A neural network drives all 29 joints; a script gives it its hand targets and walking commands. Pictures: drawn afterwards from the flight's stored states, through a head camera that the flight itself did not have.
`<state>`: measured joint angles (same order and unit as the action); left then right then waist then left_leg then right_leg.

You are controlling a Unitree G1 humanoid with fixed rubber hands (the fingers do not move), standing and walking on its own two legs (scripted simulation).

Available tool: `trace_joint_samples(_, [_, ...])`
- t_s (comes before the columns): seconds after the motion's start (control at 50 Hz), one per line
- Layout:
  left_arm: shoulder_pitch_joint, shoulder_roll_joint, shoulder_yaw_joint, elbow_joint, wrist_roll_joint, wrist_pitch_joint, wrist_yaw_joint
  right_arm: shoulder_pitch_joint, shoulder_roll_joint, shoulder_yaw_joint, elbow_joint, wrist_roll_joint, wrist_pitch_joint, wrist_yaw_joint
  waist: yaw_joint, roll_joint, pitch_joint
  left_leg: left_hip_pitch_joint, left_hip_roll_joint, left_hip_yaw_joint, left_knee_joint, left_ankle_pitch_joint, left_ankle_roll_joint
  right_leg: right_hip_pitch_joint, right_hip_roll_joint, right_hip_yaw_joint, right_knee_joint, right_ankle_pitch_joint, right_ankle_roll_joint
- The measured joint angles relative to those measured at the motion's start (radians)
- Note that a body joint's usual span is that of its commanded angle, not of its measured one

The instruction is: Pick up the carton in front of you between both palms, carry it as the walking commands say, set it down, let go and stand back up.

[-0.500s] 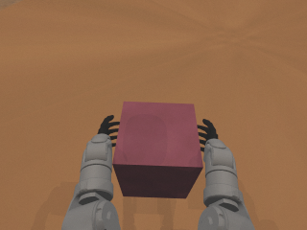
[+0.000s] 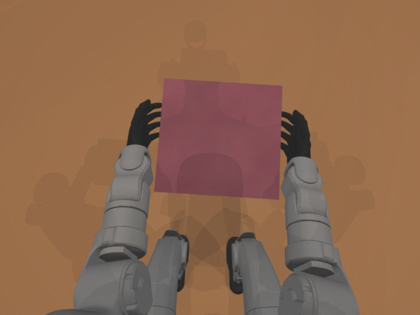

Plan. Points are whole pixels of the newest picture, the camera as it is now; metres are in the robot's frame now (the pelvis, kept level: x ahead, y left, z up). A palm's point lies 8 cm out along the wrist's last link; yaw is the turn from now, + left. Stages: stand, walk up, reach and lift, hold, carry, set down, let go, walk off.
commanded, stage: set down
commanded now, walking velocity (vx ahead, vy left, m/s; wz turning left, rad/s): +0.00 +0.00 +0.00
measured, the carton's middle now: (217, 148) +0.42 -0.01 -0.15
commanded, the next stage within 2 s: none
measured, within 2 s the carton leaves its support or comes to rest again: rests again in 1.56 s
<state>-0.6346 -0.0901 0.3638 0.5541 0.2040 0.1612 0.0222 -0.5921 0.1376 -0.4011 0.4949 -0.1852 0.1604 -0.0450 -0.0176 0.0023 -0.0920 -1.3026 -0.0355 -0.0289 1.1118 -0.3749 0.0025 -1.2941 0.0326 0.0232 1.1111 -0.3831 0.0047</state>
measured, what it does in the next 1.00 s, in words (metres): lowers itself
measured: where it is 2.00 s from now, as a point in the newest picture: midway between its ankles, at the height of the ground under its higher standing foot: (207, 274)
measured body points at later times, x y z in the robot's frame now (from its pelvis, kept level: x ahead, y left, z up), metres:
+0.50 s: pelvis -0.03 +0.00 -0.13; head +0.25 +0.01 +0.22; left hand +0.47 +0.14 -0.23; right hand +0.44 -0.17 -0.23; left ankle +0.06 +0.11 -0.63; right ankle +0.06 -0.12 -0.63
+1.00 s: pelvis -0.05 +0.01 -0.24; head +0.31 +0.01 +0.03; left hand +0.52 +0.13 -0.39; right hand +0.48 -0.17 -0.39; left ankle +0.06 +0.11 -0.63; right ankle +0.06 -0.12 -0.63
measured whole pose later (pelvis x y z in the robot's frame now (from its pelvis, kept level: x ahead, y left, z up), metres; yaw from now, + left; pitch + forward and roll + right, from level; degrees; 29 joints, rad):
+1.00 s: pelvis -0.05 +0.01 -0.24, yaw -1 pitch +45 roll -2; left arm -1.36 0.18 0.31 0.85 0.16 0.29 0.06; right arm -1.22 -0.03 -0.51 0.65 -0.14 0.29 -0.11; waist -0.05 0.00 0.12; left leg -2.24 -0.06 -0.02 1.98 -0.53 0.01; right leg -2.21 0.04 0.00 1.97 -0.55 0.03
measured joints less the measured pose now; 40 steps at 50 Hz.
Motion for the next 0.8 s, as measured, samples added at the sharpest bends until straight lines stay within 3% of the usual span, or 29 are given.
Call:
trace_joint_samples(0.24, [-0.2, 0.027, 0.087, 0.099, 0.069, 0.094, -0.016, -0.183, -0.004, -0.119, 0.061, -0.077, 0.099, 0.013, -0.012, 0.006, -0.086, -0.311, -0.008, 0.001, 0.241, -0.058, 0.001, -0.308, 0.0, -0.007, 0.241, -0.061, 0.003])
trace_joint_samples(0.48, [-0.369, 0.096, 0.058, 0.135, 0.029, 0.125, 0.002, -0.332, -0.056, -0.116, 0.072, -0.028, 0.129, -0.017, -0.015, 0.01, -0.05, -0.599, -0.011, 0.007, 0.49, -0.104, 0.001, -0.592, 0.005, -0.01, 0.486, -0.107, 0.013])
trace_joint_samples(0.8, [-0.592, 0.189, 0.02, 0.232, 0.016, 0.145, 0.016, -0.524, -0.115, -0.144, 0.123, -0.014, 0.147, -0.035, -0.024, 0.007, 0.077, -0.833, -0.018, 0.006, 0.726, -0.135, 0.003, -0.818, 0.006, -0.02, 0.717, -0.141, 0.021])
